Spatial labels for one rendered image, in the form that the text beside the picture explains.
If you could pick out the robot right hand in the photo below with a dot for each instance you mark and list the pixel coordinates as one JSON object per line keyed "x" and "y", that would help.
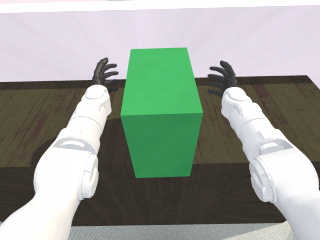
{"x": 228, "y": 79}

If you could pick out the right robot upper arm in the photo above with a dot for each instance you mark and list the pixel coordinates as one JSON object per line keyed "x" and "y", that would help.
{"x": 286, "y": 179}

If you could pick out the robot left hand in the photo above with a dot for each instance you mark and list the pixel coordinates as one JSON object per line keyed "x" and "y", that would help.
{"x": 100, "y": 75}

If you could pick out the pedestal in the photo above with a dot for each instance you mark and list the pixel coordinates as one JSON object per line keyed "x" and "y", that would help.
{"x": 219, "y": 189}

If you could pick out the left robot upper arm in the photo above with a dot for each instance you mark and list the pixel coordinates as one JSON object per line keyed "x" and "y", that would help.
{"x": 64, "y": 178}

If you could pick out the right robot forearm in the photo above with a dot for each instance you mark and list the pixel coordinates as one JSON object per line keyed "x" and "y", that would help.
{"x": 252, "y": 127}

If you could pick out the carton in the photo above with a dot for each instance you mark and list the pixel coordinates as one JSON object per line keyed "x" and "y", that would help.
{"x": 161, "y": 112}

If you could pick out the left robot forearm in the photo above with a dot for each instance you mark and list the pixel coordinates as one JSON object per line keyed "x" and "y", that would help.
{"x": 86, "y": 125}

